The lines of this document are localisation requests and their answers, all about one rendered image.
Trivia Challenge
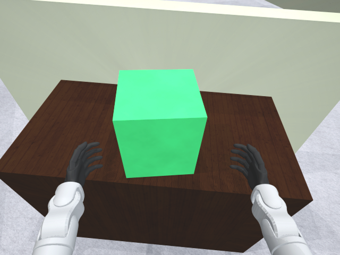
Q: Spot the pedestal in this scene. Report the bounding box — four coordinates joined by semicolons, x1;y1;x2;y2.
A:
0;80;313;253

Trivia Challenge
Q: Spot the carton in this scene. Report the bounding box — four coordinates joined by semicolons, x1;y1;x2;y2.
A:
113;69;207;178

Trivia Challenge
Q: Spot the robot left forearm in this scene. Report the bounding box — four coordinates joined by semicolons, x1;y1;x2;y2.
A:
32;182;84;255

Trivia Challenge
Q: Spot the robot right forearm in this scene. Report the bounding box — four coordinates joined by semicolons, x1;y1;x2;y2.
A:
251;184;312;255

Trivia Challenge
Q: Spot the robot left hand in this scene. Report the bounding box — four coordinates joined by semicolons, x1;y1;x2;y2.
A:
64;141;103;188

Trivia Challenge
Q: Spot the robot right hand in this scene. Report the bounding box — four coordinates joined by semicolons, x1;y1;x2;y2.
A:
229;143;269;190

